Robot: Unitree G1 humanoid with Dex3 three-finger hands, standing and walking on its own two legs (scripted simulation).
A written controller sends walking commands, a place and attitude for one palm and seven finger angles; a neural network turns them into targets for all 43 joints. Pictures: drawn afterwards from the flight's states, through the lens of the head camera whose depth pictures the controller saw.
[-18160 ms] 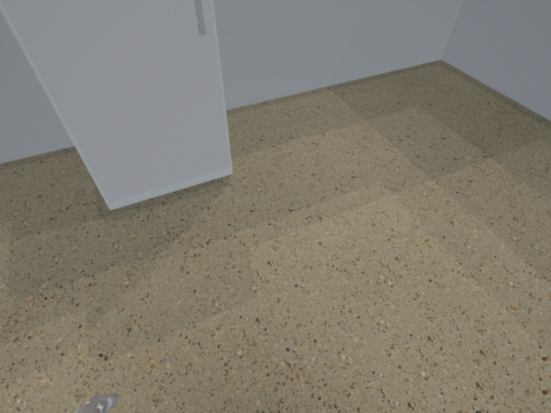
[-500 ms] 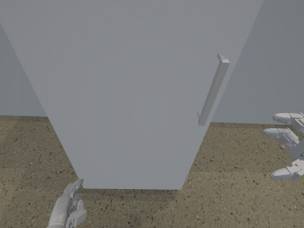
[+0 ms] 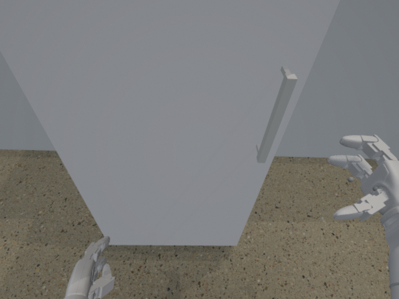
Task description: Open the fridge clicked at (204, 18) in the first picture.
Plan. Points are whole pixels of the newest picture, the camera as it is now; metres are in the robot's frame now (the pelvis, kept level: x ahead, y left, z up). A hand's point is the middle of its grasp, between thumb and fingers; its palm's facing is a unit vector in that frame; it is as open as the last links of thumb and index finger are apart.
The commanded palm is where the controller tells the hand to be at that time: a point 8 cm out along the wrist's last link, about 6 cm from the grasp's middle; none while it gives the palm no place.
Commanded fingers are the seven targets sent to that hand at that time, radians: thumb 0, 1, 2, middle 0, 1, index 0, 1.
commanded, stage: move the hooked fingers beside the handle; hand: right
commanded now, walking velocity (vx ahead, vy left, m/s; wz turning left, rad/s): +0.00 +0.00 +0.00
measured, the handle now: (271, 119) +0.47 -0.14 +0.13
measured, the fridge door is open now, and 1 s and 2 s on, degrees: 0 0 0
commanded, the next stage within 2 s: none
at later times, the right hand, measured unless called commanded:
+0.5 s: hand (321, 153) +0.36 -0.22 +0.14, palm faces -0.02 +1.00 -0.02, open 14.0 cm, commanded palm +0.34 -0.27 +0.15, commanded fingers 0.00 0.50 -0.30 0.30 1.20 0.30 1.20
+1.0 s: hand (308, 139) +0.41 -0.21 +0.14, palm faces -0.01 +1.00 -0.01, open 14.0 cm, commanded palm +0.38 -0.26 +0.14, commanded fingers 0.00 0.50 -0.30 0.30 1.20 0.30 1.20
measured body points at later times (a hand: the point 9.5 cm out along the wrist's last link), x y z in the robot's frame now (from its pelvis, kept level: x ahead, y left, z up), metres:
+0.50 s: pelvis -0.01 +0.00 +0.00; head +0.00 +0.01 +0.45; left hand +0.12 +0.26 -0.09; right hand +0.36 -0.27 +0.15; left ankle -0.05 +0.10 -0.73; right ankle +0.05 -0.10 -0.73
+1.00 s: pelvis +0.01 +0.01 +0.00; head +0.03 +0.02 +0.45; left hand +0.11 +0.28 -0.11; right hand +0.41 -0.26 +0.14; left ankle -0.05 +0.10 -0.73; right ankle +0.05 -0.10 -0.73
